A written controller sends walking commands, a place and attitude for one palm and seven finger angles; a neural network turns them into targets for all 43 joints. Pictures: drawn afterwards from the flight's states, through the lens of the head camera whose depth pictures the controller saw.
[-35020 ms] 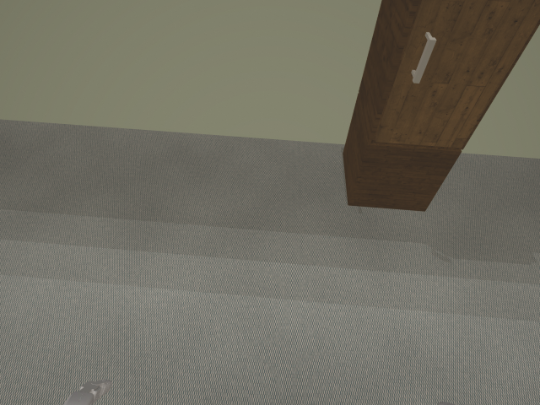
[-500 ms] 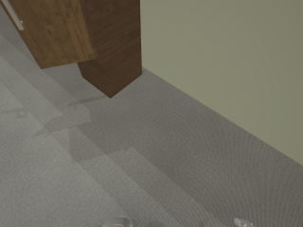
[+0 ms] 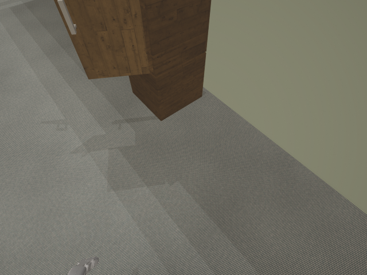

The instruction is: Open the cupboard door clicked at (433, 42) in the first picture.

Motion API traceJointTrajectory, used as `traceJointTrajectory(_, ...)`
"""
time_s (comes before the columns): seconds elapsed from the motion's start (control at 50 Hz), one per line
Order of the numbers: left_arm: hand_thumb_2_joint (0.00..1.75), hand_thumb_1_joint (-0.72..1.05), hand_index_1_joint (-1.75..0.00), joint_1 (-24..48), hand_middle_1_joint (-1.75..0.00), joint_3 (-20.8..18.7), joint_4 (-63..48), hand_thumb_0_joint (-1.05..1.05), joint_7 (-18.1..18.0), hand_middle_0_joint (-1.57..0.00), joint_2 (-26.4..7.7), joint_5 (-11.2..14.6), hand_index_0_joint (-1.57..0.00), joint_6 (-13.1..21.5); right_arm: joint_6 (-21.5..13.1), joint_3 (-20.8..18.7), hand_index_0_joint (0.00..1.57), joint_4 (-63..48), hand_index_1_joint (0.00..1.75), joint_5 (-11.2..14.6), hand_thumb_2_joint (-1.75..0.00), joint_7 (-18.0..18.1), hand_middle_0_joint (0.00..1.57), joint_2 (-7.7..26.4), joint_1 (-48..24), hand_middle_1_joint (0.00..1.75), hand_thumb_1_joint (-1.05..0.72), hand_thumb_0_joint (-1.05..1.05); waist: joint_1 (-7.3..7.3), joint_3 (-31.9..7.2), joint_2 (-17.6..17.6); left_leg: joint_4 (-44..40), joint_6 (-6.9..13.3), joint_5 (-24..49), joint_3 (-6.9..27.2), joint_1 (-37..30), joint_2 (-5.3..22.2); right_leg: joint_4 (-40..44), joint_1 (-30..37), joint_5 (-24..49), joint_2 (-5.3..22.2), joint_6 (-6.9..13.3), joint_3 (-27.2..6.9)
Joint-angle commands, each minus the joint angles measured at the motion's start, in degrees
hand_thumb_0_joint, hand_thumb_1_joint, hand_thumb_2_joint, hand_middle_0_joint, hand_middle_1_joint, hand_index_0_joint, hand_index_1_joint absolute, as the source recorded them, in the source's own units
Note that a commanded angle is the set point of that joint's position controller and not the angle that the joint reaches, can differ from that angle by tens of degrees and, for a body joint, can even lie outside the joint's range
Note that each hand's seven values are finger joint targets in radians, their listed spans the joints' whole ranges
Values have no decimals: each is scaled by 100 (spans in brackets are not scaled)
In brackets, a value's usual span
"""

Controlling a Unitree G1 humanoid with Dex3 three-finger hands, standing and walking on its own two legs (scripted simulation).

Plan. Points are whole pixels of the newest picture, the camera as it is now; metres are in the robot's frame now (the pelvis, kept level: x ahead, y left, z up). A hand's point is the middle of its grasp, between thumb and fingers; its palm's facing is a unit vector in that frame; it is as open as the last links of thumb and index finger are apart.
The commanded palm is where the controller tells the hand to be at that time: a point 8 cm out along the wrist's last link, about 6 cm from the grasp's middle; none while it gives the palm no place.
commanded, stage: turn to face it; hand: left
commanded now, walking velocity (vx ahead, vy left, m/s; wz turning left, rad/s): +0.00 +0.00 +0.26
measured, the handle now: (68, 15) +1.04 +0.52 +0.01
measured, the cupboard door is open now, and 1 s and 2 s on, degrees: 59 59 59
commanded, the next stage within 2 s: take the last steps up to it in 0.12 s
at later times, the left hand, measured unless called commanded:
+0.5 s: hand out of the picture -0.04 +0.19 -0.17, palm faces +0.26 -0.94 -0.20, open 7.3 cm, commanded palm none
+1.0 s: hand (95, 224) +0.25 +0.25 -0.16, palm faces +0.11 -0.98 -0.18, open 7.4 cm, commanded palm none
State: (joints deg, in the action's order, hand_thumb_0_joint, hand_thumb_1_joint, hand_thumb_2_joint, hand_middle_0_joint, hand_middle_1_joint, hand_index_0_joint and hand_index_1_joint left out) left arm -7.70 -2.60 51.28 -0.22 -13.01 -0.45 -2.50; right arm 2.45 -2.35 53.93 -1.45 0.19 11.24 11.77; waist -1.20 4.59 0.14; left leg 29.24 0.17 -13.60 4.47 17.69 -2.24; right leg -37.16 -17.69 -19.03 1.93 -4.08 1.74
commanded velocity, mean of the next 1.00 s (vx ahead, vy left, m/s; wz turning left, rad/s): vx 0.24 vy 0.06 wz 0.08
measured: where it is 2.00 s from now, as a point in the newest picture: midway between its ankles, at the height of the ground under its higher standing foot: (160, 210)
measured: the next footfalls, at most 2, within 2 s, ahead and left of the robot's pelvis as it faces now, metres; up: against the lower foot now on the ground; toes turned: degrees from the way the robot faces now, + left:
right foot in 0.02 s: +0.01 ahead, -0.12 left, +0.00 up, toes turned -2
left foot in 0.54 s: +0.06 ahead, +0.14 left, +0.00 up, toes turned +15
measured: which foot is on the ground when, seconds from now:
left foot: down 0.00-0.02, up 0.04-0.52, down 0.54-1.00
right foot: up 0.00-0.00, down 0.02-0.52, up 0.54-1.00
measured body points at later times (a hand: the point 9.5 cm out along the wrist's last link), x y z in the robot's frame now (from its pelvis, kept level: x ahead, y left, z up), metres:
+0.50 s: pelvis +0.03 +0.01 +0.00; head +0.06 +0.03 +0.45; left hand -0.05 +0.24 -0.16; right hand +0.19 -0.21 -0.13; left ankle +0.01 +0.12 -0.72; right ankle -0.03 -0.12 -0.74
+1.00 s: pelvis +0.16 +0.06 +0.00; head +0.20 +0.06 +0.45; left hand +0.25 +0.30 -0.14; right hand +0.08 -0.16 -0.15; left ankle +0.02 +0.13 -0.74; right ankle +0.27 -0.03 -0.71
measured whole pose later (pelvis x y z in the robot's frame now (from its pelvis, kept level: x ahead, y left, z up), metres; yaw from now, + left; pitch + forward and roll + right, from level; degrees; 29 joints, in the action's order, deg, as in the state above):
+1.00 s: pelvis +0.16 +0.06 +0.00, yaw +10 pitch +0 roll +2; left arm -4.6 -1.9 56.4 1.6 -10.4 -1.1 -0.7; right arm -3.0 -0.4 65.1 -1.9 1.7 7.9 27.3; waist -3.5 4.2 -0.9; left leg 16.9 2.4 -20.4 -5.5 -3.4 -2.9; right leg -41.3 -28.2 -12.7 4.0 0.6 5.2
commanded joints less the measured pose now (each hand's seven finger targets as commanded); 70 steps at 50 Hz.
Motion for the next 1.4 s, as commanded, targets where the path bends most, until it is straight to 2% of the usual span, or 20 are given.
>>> traceJointTrajectory(0.0,90,90,-30,-984,-30,-307,-105,0,-146,-20,-1278,-111,-20,328,-166,-219,20,-510,30,137,-90,13,20,508,-143,30,-90,0,395,-1023,-1590,1526,-154,-1325,-224,1397,-160,1938,2196,2223,2035,873,-1999)
traceJointTrajectory(0.02,90,90,-30,-965,-30,-253,-137,0,-150,-20,-1322,-93,-20,326,-93,-260,20,-517,30,109,-90,15,20,740,-232,30,-90,0,422,-923,-1350,2666,-158,-2247,-87,1194,-25,1974,1346,2626,2581,1372,-2056)
traceJointTrajectory(0.08,90,90,-30,-418,-30,-137,-204,0,-184,-20,-746,-36,-20,334,25,-281,20,-160,30,59,-90,-9,20,700,-119,30,-90,0,92,-542,-1294,3846,-298,-1381,-119,1526,199,1598,1449,4040,1587,1188,-894)
traceJointTrajectory(0.2,90,90,-30,-965,-30,-126,28,0,-191,-20,-637,-54,-20,398,28,-158,20,-52,30,82,-90,-37,20,400,-455,30,-90,0,273,-568,-887,2810,-397,-1112,-474,1321,244,1474,1932,4762,1448,1097,-235)
traceJointTrajectory(0.38,90,90,-30,-1432,-30,-282,469,0,-85,-20,-922,-143,-20,515,-152,-101,20,-260,30,53,-90,-183,20,439,-1069,30,-90,0,544,-240,-943,1495,-212,-1284,-676,1210,464,2058,1958,1835,2199,1365,-770)
traceJointTrajectory(0.46,90,90,-30,-932,-30,-304,525,0,-8,-20,-961,-119,-20,495,-273,-85,20,-52,30,29,-90,-184,20,431,-262,30,-90,0,12,-256,-746,-77,-58,-406,-1152,-773,147,1441,634,1137,1695,903,2)
traceJointTrajectory(0.48,90,90,-30,-772,-30,-260,472,0,33,-20,-845,-74,-20,473,-329,-139,20,153,30,20,-90,-127,20,702,376,30,-90,0,-292,-471,-81,-534,91,-319,-976,-1849,207,476,-23,1096,1321,673,414)
traceJointTrajectory(0.5,90,90,-30,-773,-30,-179,317,0,87,-20,-445,-22,-20,444,-389,-299,20,313,30,-52,-90,-66,20,1318,1082,30,-90,0,-533,-830,1552,-1042,647,-523,1095,-2724,1655,-1228,-1246,-542,465,293,985)
traceJointTrajectory(0.52,90,90,-30,-309,-30,-74,50,0,58,-20,-324,-57,-20,443,-357,-333,20,408,30,-39,-90,40,20,1577,1599,30,-90,0,-707,-733,1792,-1493,1226,78,2074,-2672,2360,-2457,-2061,-1714,132,285,551)
traceJointTrajectory(0.56,90,90,-30,-87,-30,-96,89,0,61,-20,-359,-80,-20,432,-371,-210,20,274,30,-24,-90,107,20,1196,1155,30,-90,0,-415,-382,558,-1546,1389,106,1760,-1967,2303,-3223,-2277,-1136,489,423,19)
traceJointTrajectory(0.62,90,90,-30,-543,-30,-91,443,0,127,-20,-272,-113,-20,337,-506,-60,20,110,30,5,-90,122,20,794,560,30,-90,0,36,4,544,-1871,1049,317,864,-1095,1776,-3133,-1807,-129,589,366,-149)
traceJointTrajectory(0.68,90,90,-30,-700,-30,-80,521,0,145,-20,-220,-97,-20,304,-608,-42,20,260,30,42,-90,121,20,721,743,30,-90,0,182,-111,492,-1912,960,1160,289,-1275,1512,-2884,-1781,392,483,303,-78)
traceJointTrajectory(0.94,90,90,-30,812,-30,28,-38,0,183,-20,-1,-62,-20,374,-650,43,20,1004,30,-42,-90,191,20,511,1933,30,-90,0,-177,236,500,-1420,909,3029,-193,-1805,1657,-252,-1157,546,153,546,395)
traceJointTrajectory(1.0,90,90,-30,-578,-30,-88,349,0,148,-20,-258,-74,-20,477,-647,25,20,1059,30,30,-90,192,20,592,1746,30,-90,0,518,-456,144,256,594,3853,-467,-1216,1301,674,1166,1021,-126,746,453)
traceJointTrajectory(1.02,90,90,-30,-1518,-30,-222,614,0,90,-20,-647,-108,-20,552,-675,6,20,964,30,111,-90,153,20,485,1642,30,-90,0,875,-1082,-447,1566,354,2761,-750,-44,901,791,2844,1395,707,1073,-580)
traceJointTrajectory(1.04,90,90,-30,-2212,-30,-341,825,0,37,-20,-1129,-83,-20,567,-701,16,20,809,30,172,-90,152,20,283,1769,30,-90,0,934,-1684,-1513,3417,49,-1548,-1056,1302,-27,1429,3930,2307,2388,1825,-2844)
traceJointTrajectory(1.06,90,90,-30,-2041,-30,-324,768,0,-15,-20,-1109,19,-20,533,-635,-34,20,711,30,153,-90,138,20,508,1448,30,-90,0,862,-1328,-922,4276,116,-1964,-457,1533,280,1869,3220,2118,2619,2019,-2944)
traceJointTrajectory(1.1,90,90,-30,-1130,-30,-193,564,0,-76,-20,-570,22,-20,545,-564,-59,20,672,30,101,-90,93,20,235,827,30,-90,0,532,-211,-350,4285,79,-1030,-225,1701,724,2245,1616,1672,2128,1693,-2038)
traceJointTrajectory(1.18,90,90,-30,-833,-30,-64,600,0,-51,-20,-105,-14,-20,714,-361,-22,20,837,30,12,-90,-6,20,-181,1241,30,-90,0,12,-216,-577,3303,-133,-260,-494,1046,884,2577,677,2150,1450,1258,-464)
traceJointTrajectory(1.38,90,90,-30,-1540,-30,-63,1066,0,-24,-20,-299,-62,-20,801,-377,-76,20,190,30,18,-90,-183,20,-12,-462,30,-90,0,348,72,-705,1414,-258,246,-821,1534,758,2598,1434,2606,1498,1310,-369)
